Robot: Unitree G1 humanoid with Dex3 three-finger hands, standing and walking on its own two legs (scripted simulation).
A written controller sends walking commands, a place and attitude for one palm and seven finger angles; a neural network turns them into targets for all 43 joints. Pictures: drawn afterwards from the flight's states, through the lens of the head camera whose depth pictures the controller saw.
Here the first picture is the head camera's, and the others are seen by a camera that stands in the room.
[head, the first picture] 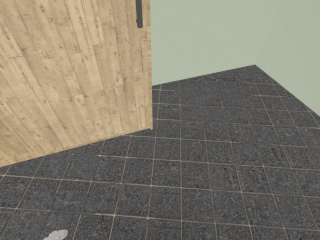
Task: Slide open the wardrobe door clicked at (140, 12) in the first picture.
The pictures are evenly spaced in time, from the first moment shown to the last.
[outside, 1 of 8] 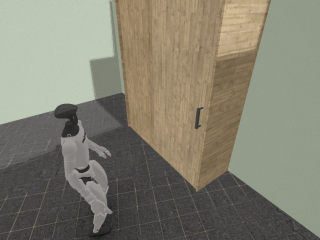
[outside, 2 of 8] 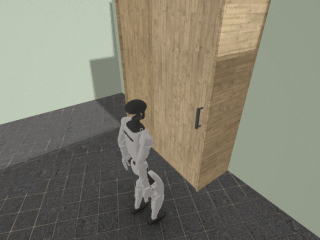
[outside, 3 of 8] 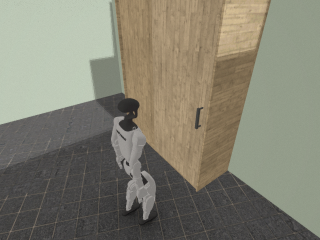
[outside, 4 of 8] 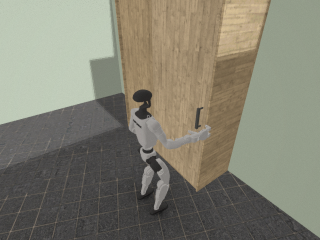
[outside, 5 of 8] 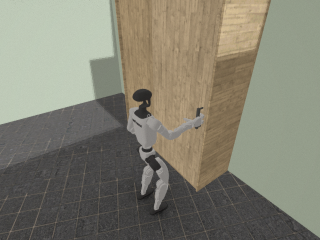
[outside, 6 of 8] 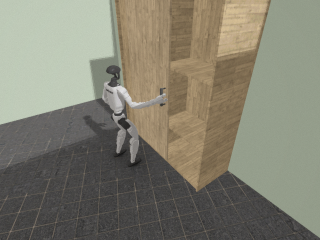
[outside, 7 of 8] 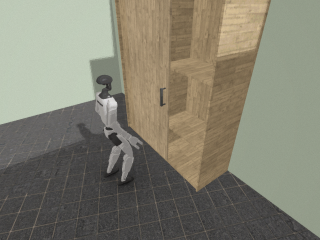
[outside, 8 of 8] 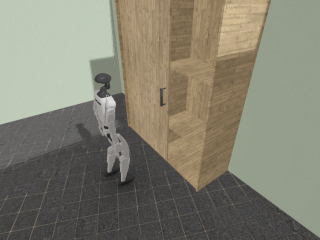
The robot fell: no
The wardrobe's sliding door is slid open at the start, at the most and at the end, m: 0.00 0.55 0.54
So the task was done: yes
